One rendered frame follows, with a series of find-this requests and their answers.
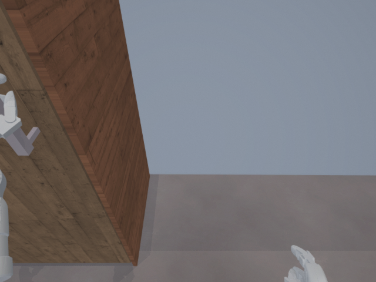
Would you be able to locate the robot left forearm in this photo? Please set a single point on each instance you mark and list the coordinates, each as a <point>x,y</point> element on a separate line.
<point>6,263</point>

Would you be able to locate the left robot hand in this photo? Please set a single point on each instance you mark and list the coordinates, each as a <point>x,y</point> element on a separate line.
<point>9,122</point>

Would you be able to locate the right robot hand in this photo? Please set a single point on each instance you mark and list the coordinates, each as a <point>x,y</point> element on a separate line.
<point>312,271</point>

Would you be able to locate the wardrobe door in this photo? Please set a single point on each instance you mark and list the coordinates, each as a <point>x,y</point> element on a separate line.
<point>55,214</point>

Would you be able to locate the handle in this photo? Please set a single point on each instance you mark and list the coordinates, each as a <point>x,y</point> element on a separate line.
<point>21,143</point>

